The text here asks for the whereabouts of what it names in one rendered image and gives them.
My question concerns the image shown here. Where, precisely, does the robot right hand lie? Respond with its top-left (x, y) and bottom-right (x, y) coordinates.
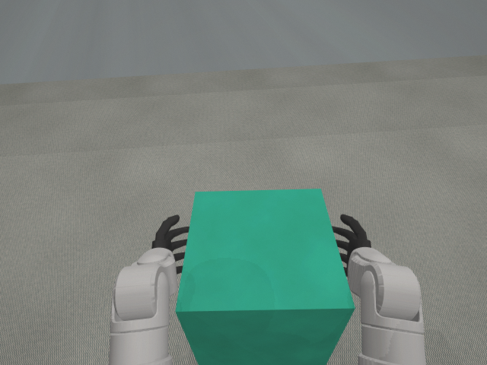
top-left (332, 214), bottom-right (371, 277)

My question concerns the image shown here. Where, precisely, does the robot left forearm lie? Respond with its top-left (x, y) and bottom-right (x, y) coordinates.
top-left (107, 248), bottom-right (178, 365)

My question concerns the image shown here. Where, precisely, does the robot left hand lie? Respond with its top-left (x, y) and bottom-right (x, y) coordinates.
top-left (152, 215), bottom-right (189, 274)

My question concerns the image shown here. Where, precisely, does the carton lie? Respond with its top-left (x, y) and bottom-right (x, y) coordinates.
top-left (175, 189), bottom-right (355, 365)

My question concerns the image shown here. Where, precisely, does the robot right forearm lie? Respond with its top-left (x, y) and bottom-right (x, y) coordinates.
top-left (348, 247), bottom-right (426, 365)

